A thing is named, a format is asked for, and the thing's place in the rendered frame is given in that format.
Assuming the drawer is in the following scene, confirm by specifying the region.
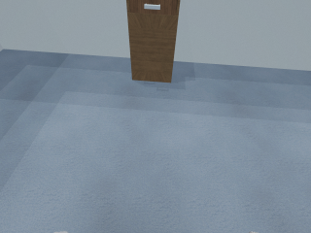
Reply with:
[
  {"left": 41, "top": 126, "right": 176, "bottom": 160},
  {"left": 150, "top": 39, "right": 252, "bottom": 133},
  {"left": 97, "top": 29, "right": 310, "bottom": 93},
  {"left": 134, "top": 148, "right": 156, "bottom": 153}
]
[{"left": 129, "top": 0, "right": 177, "bottom": 16}]

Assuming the handle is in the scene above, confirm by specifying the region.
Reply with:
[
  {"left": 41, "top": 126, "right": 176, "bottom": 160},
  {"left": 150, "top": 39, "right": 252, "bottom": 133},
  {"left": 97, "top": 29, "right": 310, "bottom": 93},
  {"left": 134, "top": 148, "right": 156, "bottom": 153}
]
[{"left": 144, "top": 4, "right": 160, "bottom": 10}]

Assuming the cabinet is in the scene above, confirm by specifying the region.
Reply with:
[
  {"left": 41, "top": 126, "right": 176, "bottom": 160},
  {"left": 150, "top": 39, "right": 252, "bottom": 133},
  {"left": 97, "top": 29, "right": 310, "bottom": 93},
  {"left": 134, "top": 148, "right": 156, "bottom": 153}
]
[{"left": 126, "top": 0, "right": 181, "bottom": 83}]

